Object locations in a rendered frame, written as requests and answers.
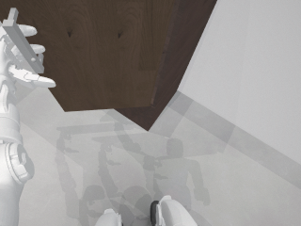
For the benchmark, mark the robot left shin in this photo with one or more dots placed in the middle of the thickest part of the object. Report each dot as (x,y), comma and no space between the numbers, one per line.
(108,211)

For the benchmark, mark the handle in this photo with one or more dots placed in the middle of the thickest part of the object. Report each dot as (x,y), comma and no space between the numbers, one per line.
(17,36)

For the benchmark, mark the robot left thigh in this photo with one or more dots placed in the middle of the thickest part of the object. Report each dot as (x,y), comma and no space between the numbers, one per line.
(109,219)

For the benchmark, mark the cupboard door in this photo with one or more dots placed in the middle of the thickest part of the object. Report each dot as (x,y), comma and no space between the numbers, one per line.
(102,54)

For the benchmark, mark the robot left hand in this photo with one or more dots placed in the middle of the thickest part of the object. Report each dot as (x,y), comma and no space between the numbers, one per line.
(14,56)

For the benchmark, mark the robot left forearm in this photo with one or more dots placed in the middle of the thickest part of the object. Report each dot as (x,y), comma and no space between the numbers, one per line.
(9,114)

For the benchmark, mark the robot left upper arm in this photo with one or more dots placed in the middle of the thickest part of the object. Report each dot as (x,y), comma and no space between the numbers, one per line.
(16,168)

